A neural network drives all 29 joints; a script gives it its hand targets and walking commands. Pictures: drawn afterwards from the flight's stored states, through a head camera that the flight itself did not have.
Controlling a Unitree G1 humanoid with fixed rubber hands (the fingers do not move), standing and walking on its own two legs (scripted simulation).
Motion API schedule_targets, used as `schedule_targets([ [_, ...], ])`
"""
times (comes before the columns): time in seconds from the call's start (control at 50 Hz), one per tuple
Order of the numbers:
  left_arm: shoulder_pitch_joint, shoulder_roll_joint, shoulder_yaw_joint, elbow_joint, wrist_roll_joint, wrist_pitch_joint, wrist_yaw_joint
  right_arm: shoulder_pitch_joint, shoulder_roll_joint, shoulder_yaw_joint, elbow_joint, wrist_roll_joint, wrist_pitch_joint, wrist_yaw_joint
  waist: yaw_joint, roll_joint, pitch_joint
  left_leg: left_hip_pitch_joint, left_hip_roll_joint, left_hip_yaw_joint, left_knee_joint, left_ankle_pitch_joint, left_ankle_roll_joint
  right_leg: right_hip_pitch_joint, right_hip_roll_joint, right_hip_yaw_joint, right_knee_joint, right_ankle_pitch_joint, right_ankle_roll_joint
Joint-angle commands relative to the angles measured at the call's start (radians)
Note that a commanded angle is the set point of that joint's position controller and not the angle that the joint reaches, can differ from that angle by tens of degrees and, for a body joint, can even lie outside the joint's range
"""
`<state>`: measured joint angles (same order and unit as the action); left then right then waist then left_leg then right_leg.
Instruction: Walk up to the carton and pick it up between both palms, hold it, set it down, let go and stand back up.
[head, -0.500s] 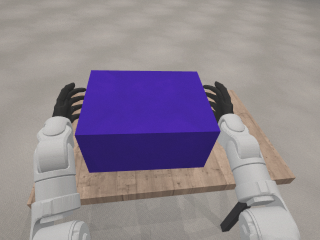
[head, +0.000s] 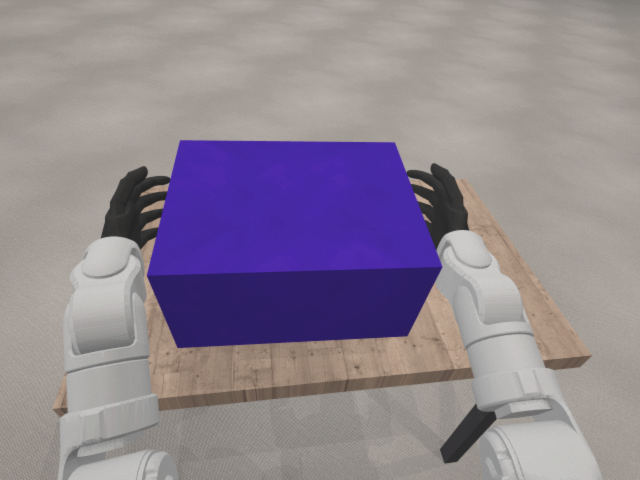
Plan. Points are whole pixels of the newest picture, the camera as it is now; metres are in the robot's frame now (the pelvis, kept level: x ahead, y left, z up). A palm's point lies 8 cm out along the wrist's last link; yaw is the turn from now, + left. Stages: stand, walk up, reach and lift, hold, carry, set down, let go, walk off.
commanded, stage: hold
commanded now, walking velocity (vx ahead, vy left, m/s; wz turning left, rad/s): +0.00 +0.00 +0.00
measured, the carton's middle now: (293, 238) +0.38 +0.00 +0.14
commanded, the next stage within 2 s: none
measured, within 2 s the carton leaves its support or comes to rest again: neither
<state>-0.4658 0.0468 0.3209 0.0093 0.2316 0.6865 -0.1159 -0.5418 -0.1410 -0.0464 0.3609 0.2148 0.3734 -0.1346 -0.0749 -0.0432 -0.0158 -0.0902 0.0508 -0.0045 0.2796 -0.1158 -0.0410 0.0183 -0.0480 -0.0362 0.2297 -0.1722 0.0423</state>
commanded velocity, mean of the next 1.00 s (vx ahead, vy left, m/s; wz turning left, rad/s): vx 0.00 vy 0.00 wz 0.00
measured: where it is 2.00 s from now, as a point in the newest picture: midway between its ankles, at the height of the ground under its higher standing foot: outside the picture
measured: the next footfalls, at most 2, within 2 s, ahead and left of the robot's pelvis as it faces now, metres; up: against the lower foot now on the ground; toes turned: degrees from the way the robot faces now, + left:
none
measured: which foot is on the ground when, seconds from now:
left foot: down 0.00-1.00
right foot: down 0.00-1.00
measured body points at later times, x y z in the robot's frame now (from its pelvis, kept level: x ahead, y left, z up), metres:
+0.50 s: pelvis +0.00 +0.00 +0.00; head -0.04 +0.02 +0.45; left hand +0.37 +0.19 +0.17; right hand +0.37 -0.18 +0.17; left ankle +0.03 +0.14 -0.75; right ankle -0.03 -0.14 -0.75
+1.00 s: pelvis +0.00 +0.00 +0.00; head -0.03 +0.02 +0.45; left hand +0.36 +0.19 +0.17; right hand +0.37 -0.19 +0.17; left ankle +0.03 +0.14 -0.75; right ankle -0.03 -0.14 -0.75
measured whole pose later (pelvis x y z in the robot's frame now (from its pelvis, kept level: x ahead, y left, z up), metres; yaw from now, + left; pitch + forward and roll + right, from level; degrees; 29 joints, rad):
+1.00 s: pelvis +0.00 +0.00 +0.00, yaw +0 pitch -4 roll +0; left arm -0.48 0.05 0.33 0.03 0.23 0.68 -0.11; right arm -0.55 -0.14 -0.05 0.38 0.20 0.37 -0.13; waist -0.07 -0.04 -0.01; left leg -0.09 0.05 0.00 0.27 -0.11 -0.04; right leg 0.01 -0.05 -0.03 0.23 -0.17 0.04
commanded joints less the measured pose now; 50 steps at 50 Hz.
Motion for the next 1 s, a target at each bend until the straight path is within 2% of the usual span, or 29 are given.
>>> schedule_targets([
  [0.0, -0.601, -0.397, -0.456, -0.153, -0.149, -0.071, -0.127, -0.694, 0.443, 0.347, -0.299, 0.090, -0.054, 0.149, 0.002, 0.070, -0.354, 0.232, -0.105, 0.049, 0.025, 0.268, 0.010, -0.002, 0.107, -0.031, 0.000, 0.250, -0.013],
  [0.02, -0.592, -0.374, -0.438, -0.119, -0.144, -0.072, -0.131, -0.695, 0.453, 0.345, -0.293, 0.084, -0.050, 0.149, 0.002, 0.029, -0.315, 0.189, -0.104, 0.049, 0.010, 0.222, 0.025, 0.000, 0.106, -0.030, -0.004, 0.212, -0.007],
  [0.06, -0.581, -0.372, -0.406, -0.084, -0.122, -0.061, -0.138, -0.694, 0.453, 0.333, -0.240, 0.077, -0.046, 0.153, 0.015, 0.037, -0.279, 0.172, -0.104, 0.055, -0.001, 0.196, 0.028, -0.013, 0.106, -0.031, -0.013, 0.165, -0.012],
  [0.08, -0.619, -0.386, -0.412, -0.105, -0.129, -0.063, -0.135, -0.707, 0.454, 0.327, -0.242, 0.080, -0.050, 0.161, 0.011, 0.052, -0.303, 0.180, -0.101, 0.054, -0.003, 0.196, 0.020, -0.021, 0.107, -0.036, -0.008, 0.161, -0.017],
  [0.1, -0.606, -0.389, -0.410, -0.080, -0.127, -0.059, -0.139, -0.698, 0.442, 0.314, -0.215, 0.070, -0.045, 0.158, 0.003, 0.032, -0.288, 0.182, -0.098, 0.053, -0.011, 0.175, 0.029, -0.022, 0.106, -0.034, -0.012, 0.146, -0.020],
  [0.14, -0.624, -0.383, -0.405, -0.065, -0.127, -0.063, -0.144, -0.717, 0.460, 0.319, -0.229, 0.070, -0.052, 0.161, 0.014, 0.033, -0.286, 0.159, -0.103, 0.063, -0.006, 0.170, 0.033, -0.014, 0.104, -0.029, -0.013, 0.153, -0.013],
  [0.22, -0.684, -0.401, -0.442, -0.089, -0.156, -0.080, -0.137, -0.766, 0.472, 0.313, -0.253, 0.064, -0.070, 0.164, -0.004, 0.062, -0.371, 0.184, -0.106, 0.053, 0.006, 0.185, 0.022, -0.016, 0.108, -0.031, -0.006, 0.170, -0.022],
  [0.24, -0.695, -0.407, -0.446, -0.080, -0.164, -0.088, -0.133, -0.773, 0.485, 0.313, -0.257, 0.051, -0.071, 0.165, -0.008, 0.046, -0.401, 0.191, -0.105, 0.052, 0.005, 0.168, 0.023, -0.004, 0.105, -0.032, -0.005, 0.163, -0.018],
  [0.26, -0.684, -0.414, -0.454, -0.118, -0.164, -0.097, -0.127, -0.770, 0.494, 0.340, -0.296, 0.066, -0.081, 0.161, 0.003, 0.059, -0.444, 0.228, -0.107, 0.053, 0.023, 0.223, 0.020, 0.005, 0.103, -0.035, 0.001, 0.216, -0.016],
  [0.34, -0.617, -0.380, -0.408, -0.073, -0.135, -0.081, -0.128, -0.718, 0.483, 0.345, -0.246, 0.064, -0.061, 0.153, 0.012, 0.044, -0.347, 0.208, -0.115, 0.062, 0.025, 0.257, 0.027, 0.011, 0.102, -0.029, 0.002, 0.267, 0.000],
  [0.36, -0.653, -0.384, -0.432, -0.094, -0.150, -0.088, -0.130, -0.737, 0.481, 0.341, -0.263, 0.066, -0.066, 0.149, -0.001, 0.048, -0.375, 0.206, -0.113, 0.058, 0.024, 0.233, 0.027, 0.016, 0.103, -0.024, 0.004, 0.260, -0.004],
  [0.38, -0.627, -0.387, -0.408, -0.071, -0.138, -0.077, -0.135, -0.728, 0.484, 0.345, -0.241, 0.076, -0.060, 0.149, 0.017, 0.047, -0.347, 0.190, -0.111, 0.058, 0.013, 0.225, 0.031, 0.011, 0.104, -0.023, -0.001, 0.233, -0.009],
  [0.4, -0.628, -0.383, -0.401, -0.039, -0.122, -0.077, -0.138, -0.726, 0.462, 0.322, -0.198, 0.061, -0.057, 0.155, 0.010, 0.035, -0.298, 0.181, -0.103, 0.055, -0.006, 0.184, 0.034, -0.017, 0.109, -0.032, -0.003, 0.191, -0.012],
  [0.46, -0.623, -0.396, -0.409, -0.081, -0.133, -0.074, -0.140, -0.719, 0.463, 0.327, -0.239, 0.087, -0.062, 0.154, 0.009, 0.045, -0.327, 0.202, -0.103, 0.056, 0.008, 0.241, 0.022, -0.001, 0.107, -0.035, -0.001, 0.229, -0.012],
  [0.5, -0.614, -0.397, -0.417, -0.089, -0.137, -0.069, -0.143, -0.691, 0.461, 0.310, -0.215, 0.075, -0.053, 0.150, -0.017, 0.063, -0.328, 0.211, -0.107, 0.052, 0.009, 0.250, 0.010, 0.010, 0.109, -0.035, -0.006, 0.244, -0.014],
  [0.52, -0.618, -0.382, -0.403, -0.077, -0.124, -0.065, -0.146, -0.704, 0.458, 0.321, -0.214, 0.074, -0.056, 0.150, -0.005, 0.061, -0.326, 0.209, -0.106, 0.058, 0.009, 0.239, 0.018, 0.022, 0.106, -0.031, -0.007, 0.236, -0.012],
  [0.56, -0.660, -0.405, -0.438, -0.108, -0.140, -0.079, -0.136, -0.710, 0.470, 0.313, -0.233, 0.066, -0.064, 0.158, -0.015, 0.079, -0.365, 0.223, -0.103, 0.056, 0.014, 0.233, 0.012, 0.004, 0.109, -0.037, -0.007, 0.198, -0.018],
  [0.58, -0.635, -0.402, -0.444, -0.142, -0.148, -0.083, -0.133, -0.706, 0.480, 0.339, -0.283, 0.079, -0.067, 0.153, -0.002, 0.058, -0.409, 0.250, -0.102, 0.053, 0.026, 0.271, 0.011, 0.016, 0.111, -0.036, 0.005, 0.258, -0.014],
  [0.6, -0.636, -0.398, -0.447, -0.167, -0.148, -0.087, -0.128, -0.707, 0.476, 0.347, -0.286, 0.080, -0.068, 0.154, 0.005, 0.075, -0.399, 0.250, -0.104, 0.056, 0.031, 0.290, 0.006, 0.006, 0.111, -0.035, 0.006, 0.269, -0.012],
  [0.62, -0.639, -0.408, -0.473, -0.172, -0.160, -0.088, -0.126, -0.711, 0.473, 0.339, -0.307, 0.082, -0.076, 0.151, -0.015, 0.086, -0.417, 0.263, -0.102, 0.043, 0.033, 0.321, -0.001, 0.009, 0.115, -0.043, 0.009, 0.284, -0.014],
  [0.64, -0.610, -0.409, -0.470, -0.160, -0.155, -0.082, -0.126, -0.689, 0.466, 0.345, -0.305, 0.092, -0.070, 0.148, -0.012, 0.086, -0.393, 0.256, -0.107, 0.046, 0.043, 0.352, -0.008, 0.024, 0.115, -0.041, 0.005, 0.311, -0.014],
  [0.68, -0.596, -0.385, -0.456, -0.157, -0.139, -0.075, -0.122, -0.674, 0.442, 0.350, -0.278, 0.088, -0.064, 0.152, 0.002, 0.094, -0.360, 0.251, -0.101, 0.049, 0.034, 0.309, -0.004, 0.009, 0.113, -0.038, 0.000, 0.255, -0.020],
  [0.76, -0.580, -0.383, -0.426, -0.099, -0.129, -0.061, -0.139, -0.679, 0.452, 0.335, -0.260, 0.070, -0.057, 0.152, 0.000, 0.022, -0.301, 0.188, -0.100, 0.060, 0.004, 0.226, 0.025, 0.011, 0.108, -0.037, -0.006, 0.206, -0.011],
  [0.8, -0.596, -0.395, -0.418, -0.110, -0.132, -0.068, -0.133, -0.724, 0.462, 0.351, -0.299, 0.084, -0.063, 0.158, 0.018, 0.025, -0.316, 0.185, -0.104, 0.055, 0.003, 0.217, 0.024, 0.008, 0.109, -0.034, -0.006, 0.199, -0.011],
  [0.82, -0.625, -0.392, -0.433, -0.150, -0.138, -0.076, -0.129, -0.703, 0.457, 0.349, -0.272, 0.085, -0.065, 0.158, 0.014, 0.045, -0.345, 0.202, -0.103, 0.059, 0.006, 0.229, 0.020, 0.005, 0.109, -0.032, -0.006, 0.200, -0.016],
  [0.88, -0.627, -0.388, -0.439, -0.131, -0.160, -0.085, -0.130, -0.732, 0.480, 0.353, -0.315, 0.083, -0.074, 0.151, 0.004, 0.029, -0.380, 0.212, -0.109, 0.057, 0.021, 0.253, 0.025, 0.016, 0.103, -0.028, 0.000, 0.267, -0.004],
  [0.92, -0.591, -0.373, -0.435, -0.125, -0.147, -0.076, -0.131, -0.723, 0.468, 0.355, -0.321, 0.081, -0.070, 0.146, 0.016, 0.030, -0.367, 0.210, -0.110, 0.058, 0.023, 0.255, 0.027, 0.016, 0.105, -0.029, 0.000, 0.274, -0.003],
  [0.94, -0.576, -0.370, -0.415, -0.086, -0.137, -0.070, -0.135, -0.706, 0.468, 0.355, -0.293, 0.076, -0.059, 0.142, 0.012, 0.014, -0.344, 0.206, -0.110, 0.057, 0.016, 0.235, 0.034, 0.016, 0.101, -0.025, -0.004, 0.257, -0.001],
  [0.98, -0.624, -0.386, -0.419, -0.111, -0.128, -0.070, -0.137, -0.680, 0.461, 0.326, -0.216, 0.065, -0.052, 0.150, 0.002, 0.058, -0.324, 0.192, -0.104, 0.054, 0.003, 0.212, 0.025, -0.005, 0.104, -0.030, 0.000, 0.199, -0.016],
])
